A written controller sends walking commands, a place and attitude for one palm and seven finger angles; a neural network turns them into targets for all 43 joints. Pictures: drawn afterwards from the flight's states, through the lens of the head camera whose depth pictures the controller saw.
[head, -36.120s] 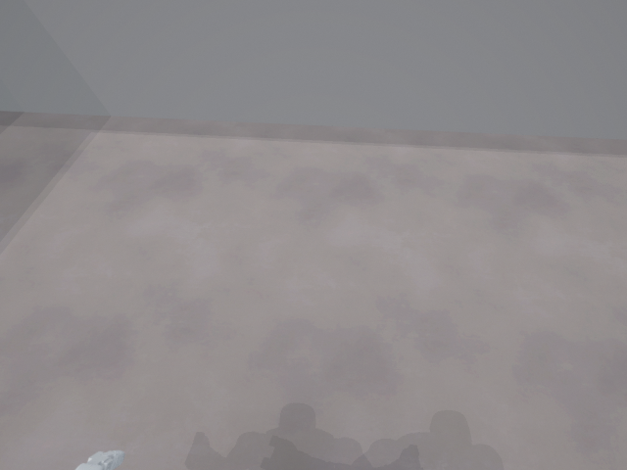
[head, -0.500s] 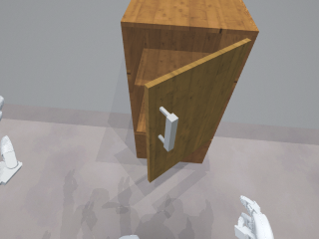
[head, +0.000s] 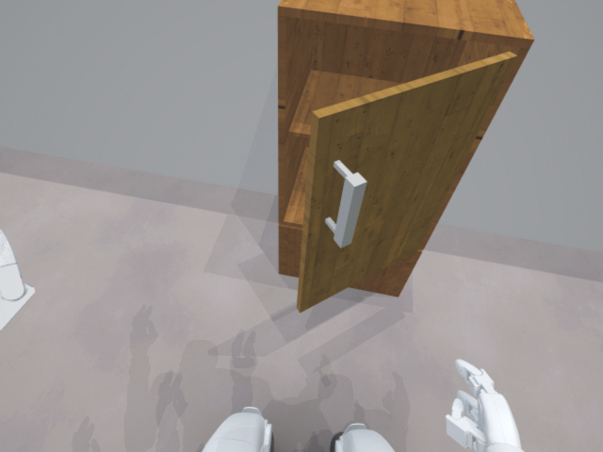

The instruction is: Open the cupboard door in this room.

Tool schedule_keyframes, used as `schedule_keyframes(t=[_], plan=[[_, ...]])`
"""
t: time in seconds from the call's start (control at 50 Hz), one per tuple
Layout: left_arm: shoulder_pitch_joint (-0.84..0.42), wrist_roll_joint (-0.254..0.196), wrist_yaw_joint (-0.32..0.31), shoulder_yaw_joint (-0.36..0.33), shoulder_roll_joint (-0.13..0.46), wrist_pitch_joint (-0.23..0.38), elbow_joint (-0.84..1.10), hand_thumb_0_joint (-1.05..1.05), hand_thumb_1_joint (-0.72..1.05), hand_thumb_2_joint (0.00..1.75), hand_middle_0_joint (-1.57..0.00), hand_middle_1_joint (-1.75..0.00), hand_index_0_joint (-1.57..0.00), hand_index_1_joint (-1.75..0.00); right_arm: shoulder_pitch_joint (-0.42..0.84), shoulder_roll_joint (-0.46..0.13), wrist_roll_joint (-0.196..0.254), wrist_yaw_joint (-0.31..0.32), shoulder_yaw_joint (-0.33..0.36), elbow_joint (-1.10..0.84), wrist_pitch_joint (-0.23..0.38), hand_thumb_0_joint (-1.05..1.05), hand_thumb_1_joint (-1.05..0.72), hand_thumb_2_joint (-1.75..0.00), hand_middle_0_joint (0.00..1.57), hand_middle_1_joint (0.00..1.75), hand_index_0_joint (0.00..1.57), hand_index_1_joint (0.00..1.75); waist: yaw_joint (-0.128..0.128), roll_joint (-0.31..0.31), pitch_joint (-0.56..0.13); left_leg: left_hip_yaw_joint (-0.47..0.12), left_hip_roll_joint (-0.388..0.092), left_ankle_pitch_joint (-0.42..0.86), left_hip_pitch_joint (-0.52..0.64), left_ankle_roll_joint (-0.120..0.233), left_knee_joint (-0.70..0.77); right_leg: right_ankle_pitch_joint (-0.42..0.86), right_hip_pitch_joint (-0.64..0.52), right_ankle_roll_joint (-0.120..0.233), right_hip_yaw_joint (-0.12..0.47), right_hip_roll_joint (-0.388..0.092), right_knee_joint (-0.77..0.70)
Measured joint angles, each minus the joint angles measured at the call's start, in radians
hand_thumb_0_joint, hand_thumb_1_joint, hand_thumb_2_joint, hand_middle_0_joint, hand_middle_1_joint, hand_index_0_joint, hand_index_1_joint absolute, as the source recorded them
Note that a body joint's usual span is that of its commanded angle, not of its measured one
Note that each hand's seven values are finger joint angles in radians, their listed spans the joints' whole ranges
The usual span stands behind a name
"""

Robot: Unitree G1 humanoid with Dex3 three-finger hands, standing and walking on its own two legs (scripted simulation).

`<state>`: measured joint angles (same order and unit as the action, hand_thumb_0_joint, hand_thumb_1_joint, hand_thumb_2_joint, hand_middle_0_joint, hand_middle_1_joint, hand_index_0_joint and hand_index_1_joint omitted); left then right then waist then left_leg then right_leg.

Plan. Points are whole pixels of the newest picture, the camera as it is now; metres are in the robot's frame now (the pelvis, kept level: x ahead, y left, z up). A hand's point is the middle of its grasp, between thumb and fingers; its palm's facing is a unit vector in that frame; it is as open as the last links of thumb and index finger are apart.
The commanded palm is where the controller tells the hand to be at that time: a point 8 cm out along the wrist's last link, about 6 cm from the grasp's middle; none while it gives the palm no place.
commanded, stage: stop stepping back and stand still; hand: left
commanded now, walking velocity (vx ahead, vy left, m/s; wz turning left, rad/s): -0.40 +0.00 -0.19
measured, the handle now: (341, 205) +0.50 -0.03 +0.02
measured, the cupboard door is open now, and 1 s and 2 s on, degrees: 42 42 42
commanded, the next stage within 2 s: let the arm hang, fingers relaxed in 1.96 s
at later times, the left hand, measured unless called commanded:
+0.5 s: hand out of the picture +0.09 +0.29 +0.21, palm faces +0.52 -0.78 -0.35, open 7.4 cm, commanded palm +0.02 +0.32 +0.21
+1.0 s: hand out of the picture +0.08 +0.22 +0.20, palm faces +0.35 -0.81 -0.46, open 7.4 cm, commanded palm +0.02 +0.27 +0.21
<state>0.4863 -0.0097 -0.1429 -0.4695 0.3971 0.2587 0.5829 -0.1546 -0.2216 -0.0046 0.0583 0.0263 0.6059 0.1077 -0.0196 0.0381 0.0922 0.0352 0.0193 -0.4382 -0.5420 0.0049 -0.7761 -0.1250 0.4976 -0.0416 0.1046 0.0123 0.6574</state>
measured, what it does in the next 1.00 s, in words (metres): walks backwards: right foot, then left foot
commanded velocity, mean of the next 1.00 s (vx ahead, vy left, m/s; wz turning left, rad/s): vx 0.10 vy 0.03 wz -0.01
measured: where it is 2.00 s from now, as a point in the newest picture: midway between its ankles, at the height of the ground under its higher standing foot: outside the picture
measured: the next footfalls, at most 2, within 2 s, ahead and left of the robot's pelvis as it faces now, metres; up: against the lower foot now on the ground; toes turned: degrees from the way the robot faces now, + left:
right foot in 0.30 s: -0.10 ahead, -0.12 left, +0.00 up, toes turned +2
left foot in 0.48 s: -0.07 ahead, +0.14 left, +0.00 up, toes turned +2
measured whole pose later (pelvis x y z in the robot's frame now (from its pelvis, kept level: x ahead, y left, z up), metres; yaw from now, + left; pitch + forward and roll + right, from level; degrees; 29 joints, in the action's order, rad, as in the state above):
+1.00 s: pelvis -0.15 -0.01 +0.03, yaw -7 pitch -1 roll +2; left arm 0.54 -0.02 -0.17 -0.40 0.38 0.24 0.40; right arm -0.29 -0.25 0.00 0.08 0.02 0.69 0.14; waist 0.02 0.01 -0.01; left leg 0.08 -0.03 -0.26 -0.35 0.02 -0.65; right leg -0.25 0.21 0.09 -0.09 0.02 0.47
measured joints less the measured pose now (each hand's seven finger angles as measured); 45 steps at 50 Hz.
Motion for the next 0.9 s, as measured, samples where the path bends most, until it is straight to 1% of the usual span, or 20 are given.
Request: schedule_keyframes(t=[0.04, 0.06, 0.12, 0.18, 0.22, 0.26, 0.3, 0.32, 0.36, 0.4, 0.44, 0.48, 0.52, 0.58, 0.66, 0.72, 0.76, 0.8, 0.84, 0.9], plan=[[-0.009, -0.005, -0.001, 0.01, 0.007, 0.004, 0.002, 0.01, 0.89, 0.9, -0.21, -0.3, -0.21, -0.31, 0.009, -0.003, 0.001, 0.0, 0.001, 0.002, -0.017, 0.01, -0.9, -0.9, 0.2, 0.3, 0.2, 0.3, 0.004, 0.004, -0.001, -0.002, 0.006, 0.023, -0.002, 0.009, 0.025, -0.017, 0.015, 0.003, -0.007, -0.007, -0.01], [-0.013, -0.008, -0.001, 0.009, 0.012, 0.005, 0.002, 0.01, 0.89, 0.9, -0.21, -0.3, -0.21, -0.31, 0.012, -0.003, 0.002, 0.003, -0.001, -0.003, -0.022, 0.01, -0.9, -0.9, 0.2, 0.3, 0.2, 0.3, 0.006, 0.001, 0.0, 0.001, -0.001, 0.05, -0.01, 0.018, 0.037, -0.098, 0.033, 0.007, -0.01, -0.002, 0.012], [-0.044, -0.01, 0.004, -0.004, 0.044, -0.011, 0.006, 0.01, 0.89, 0.9, -0.21, -0.3, -0.21, -0.31, 0.006, 0.014, -0.004, 0.012, 0.016, -0.014, 0.002, 0.01, -0.9, -0.9, 0.2, 0.3, 0.2, 0.3, 0.034, -0.061, 0.02, -0.004, -0.08, 0.265, -0.023, 0.056, 0.101, -0.308, 0.11, 0.006, -0.039, 0.08, 0.395], [-0.036, -0.033, -0.004, -0.028, 0.094, -0.009, 0.026, 0.02, 0.89, 0.9, -0.21, -0.3, -0.22, -0.31, -0.018, 0.049, 0.011, -0.007, 0.029, 0.012, 0.036, 0.01, -0.9, -0.9, 0.2, 0.3, 0.2, 0.3, 0.043, -0.072, 0.008, 0.032, -0.14, 0.394, -0.016, 0.051, 0.165, -0.369, 0.05, 0.012, -0.095, 0.093, 0.604], [0.002, -0.045, -0.013, -0.04, 0.098, -0.008, 0.029, 0.02, 0.89, 0.9, -0.21, -0.3, -0.22, -0.31, -0.039, 0.062, 0.017, -0.012, 0.022, 0.018, 0.041, 0.01, -0.9, -0.9, 0.2, 0.3, 0.2, 0.3, 0.039, -0.067, -0.025, 0.067, -0.154, 0.401, -0.019, 0.044, 0.206, -0.409, -0.052, 0.026, -0.139, 0.069, 0.532], [0.034, -0.055, -0.021, -0.048, 0.093, -0.015, 0.022, 0.01, 0.89, 0.9, -0.21, -0.3, -0.21, -0.31, -0.057, 0.071, 0.014, -0.009, 0.006, 0.015, 0.043, 0.01, -0.9, -0.9, 0.2, 0.3, 0.2, 0.3, 0.03, -0.058, -0.054, 0.102, -0.153, 0.377, -0.03, 0.028, 0.245, -0.473, -0.185, 0.052, -0.172, 0.05, 0.321], [0.056, -0.053, -0.026, -0.073, 0.105, -0.019, 0.029, 0.01, 0.89, 0.9, -0.21, -0.3, -0.21, -0.31, -0.061, 0.078, 0.011, -0.01, -0.014, 0.001, 0.05, 0.01, -0.9, -0.9, 0.2, 0.3, 0.2, 0.3, -0.009, 0.007, -0.079, 0.137, -0.116, 0.225, -0.094, -0.017, 0.162, -0.49, -0.267, 0.117, -0.108, 0.011, 0.041], [0.049, -0.043, -0.023, -0.064, 0.082, -0.016, 0.027, 0.01, 0.89, 0.9, -0.21, -0.3, -0.21, -0.31, -0.047, 0.063, 0.003, -0.014, -0.02, 0.017, 0.051, 0.01, -0.9, -0.9, 0.2, 0.3, 0.2, 0.3, -0.035, 0.003, -0.072, 0.095, -0.106, 0.171, -0.125, -0.029, 0.032, -0.42, -0.235, 0.118, -0.087, 0.009, 0.053], [0.016, -0.029, -0.012, -0.008, 0.035, -0.013, -0.01, 0.01, 0.89, 0.9, -0.21, -0.3, -0.21, -0.31, -0.051, 0.04, -0.005, -0.012, -0.031, 0.068, 0.037, 0.01, -0.9, -0.9, 0.2, 0.3, 0.2, 0.3, -0.057, -0.009, -0.08, 0.032, -0.074, 0.134, -0.11, -0.039, -0.163, -0.334, -0.227, 0.084, -0.075, 0.003, 0.056], [-0.014, -0.019, -0.011, 0.035, -0.003, -0.023, -0.053, 0.01, 0.89, 0.9, -0.21, -0.3, -0.21, -0.31, -0.08, 0.034, -0.004, 0.0, -0.043, 0.097, 0.032, 0.01, -0.9, -0.9, 0.2, 0.3, 0.2, 0.3, -0.066, 0.002, -0.112, 0.022, -0.051, 0.116, -0.006, -0.027, -0.142, -0.278, -0.248, 0.055, -0.062, -0.013, -0.006], [-0.033, -0.01, -0.02, 0.051, -0.027, -0.031, -0.089, 0.01, 0.89, 0.9, -0.21, -0.3, -0.21, -0.31, -0.109, 0.026, -0.005, 0.014, -0.053, 0.097, 0.043, 0.01, -0.9, -0.9, 0.2, 0.3, 0.21, 0.3, -0.052, 0.007, -0.146, 0.016, -0.042, 0.115, 0.141, -0.008, 0.034, -0.245, -0.254, 0.037, -0.056, -0.023, -0.051], [-0.058, -0.007, -0.026, 0.055, -0.036, -0.038, -0.113, 0.01, 0.89, 0.9, -0.21, -0.3, -0.21, -0.31, -0.121, 0.007, -0.004, 0.026, -0.047, 0.073, 0.061, 0.01, -0.9, -0.9, 0.2, 0.3, 0.21, 0.3, -0.017, -0.019, -0.16, -0.01, -0.051, 0.142, 0.237, 0.009, 0.186, -0.239, -0.228, 0.022, -0.07, -0.014, -0.039], [-0.08, -0.015, -0.027, 0.044, -0.021, -0.047, -0.147, 0.01, 0.89, 0.9, -0.2, -0.3, -0.21, -0.31, -0.092, 0.021, 0.003, 0.031, -0.042, 0.067, 0.06, 0.01, -0.9, -0.9, 0.2, 0.3, 0.21, 0.3, 0.005, 0.006, -0.124, 0.009, -0.036, 0.154, 0.243, 0.003, 0.194, -0.257, -0.196, 0.026, -0.062, -0.029, 0.023], [-0.033, -0.023, -0.022, 0.029, 0.005, -0.074, -0.146, 0.02, 0.89, 0.9, -0.2, -0.3, -0.21, -0.31, -0.074, 0.051, -0.003, 0.02, -0.045, 0.045, 0.069, 0.01, -0.9, -0.9, 0.2, 0.3, 0.21, 0.3, 0.044, 0.012, -0.095, 0.036, -0.055, 0.193, 0.272, -0.007, 0.253, -0.317, -0.127, 0.029, -0.103, -0.009, 0.175], [0.08, -0.019, -0.014, 0.042, 0.037, -0.07, -0.063, 0.02, 0.89, 0.9, -0.2, -0.3, -0.21, -0.31, -0.101, 0.066, -0.005, 0.004, -0.056, 0.014, 0.08, 0.01, -0.9, -0.9, 0.2, 0.3, 0.21, 0.3, 0.067, 0.011, -0.085, 0.059, -0.089, 0.236, 0.291, -0.019, 0.312, -0.276, -0.129, 0.031, -0.186, 0.002, 0.12], [0.135, -0.013, -0.014, 0.038, 0.074, -0.053, -0.035, 0.02, 0.89, 0.9, -0.21, -0.3, -0.21, -0.31, -0.129, 0.058, -0.008, 0.011, -0.056, -0.001, 0.057, 0.01, -0.9, -0.9, 0.2, 0.3, 0.21, 0.3, 0.067, 0.008, -0.096, 0.07, -0.098, 0.2, 0.259, -0.022, 0.264, -0.28, -0.215, 0.051, -0.222, 0.0, -0.05], [0.128, -0.01, -0.014, 0.03, 0.088, -0.045, -0.044, 0.02, 0.89, 0.9, -0.21, -0.3, -0.21, -0.31, -0.126, 0.039, -0.008, 0.016, -0.044, 0.009, 0.034, 0.01, -0.9, -0.9, 0.2, 0.3, 0.21, 0.3, 0.051, -0.004, -0.092, 0.05, -0.095, 0.081, 0.185, -0.009, 0.112, -0.195, -0.209, 0.11, -0.208, 0.009, -0.085], [0.092, -0.008, -0.012, 0.033, 0.075, -0.039, -0.077, 0.02, 0.89, 0.9, -0.21, -0.3, -0.22, -0.31, -0.115, 0.018, -0.006, 0.013, -0.03, 0.055, 0.018, 0.01, -0.9, -0.9, 0.2, 0.3, 0.21, 0.3, 0.037, -0.019, -0.084, 0.007, -0.072, 0.045, 0.11, -0.005, -0.095, -0.168, -0.205, 0.14, -0.208, 0.017, -0.073], [0.07, -0.012, -0.012, 0.03, 0.048, -0.028, -0.117, 0.01, 0.89, 0.9, -0.21, -0.3, -0.22, -0.31, -0.118, 0.001, -0.002, 0.01, -0.02, 0.088, 0.008, 0.01, -0.9, -0.9, 0.2, 0.3, 0.2, 0.3, 0.03, -0.024, -0.093, -0.002, -0.053, 0.078, 0.066, -0.009, -0.217, -0.157, -0.224, 0.143, -0.2, 0.017, -0.102], [0.057, -0.015, -0.018, 0.029, 0.009, -0.015, -0.169, 0.01, 0.89, 0.9, -0.21, -0.3, -0.22, -0.31, -0.132, -0.015, 0.005, 0.015, -0.012, 0.1, 0.012, 0.02, -0.9, -0.9, 0.2, 0.3, 0.2, 0.3, 0.036, -0.024, -0.107, 0.018, -0.046, 0.129, 0.069, -0.008, -0.183, -0.134, -0.256, 0.137, -0.19, 0.01, -0.157]])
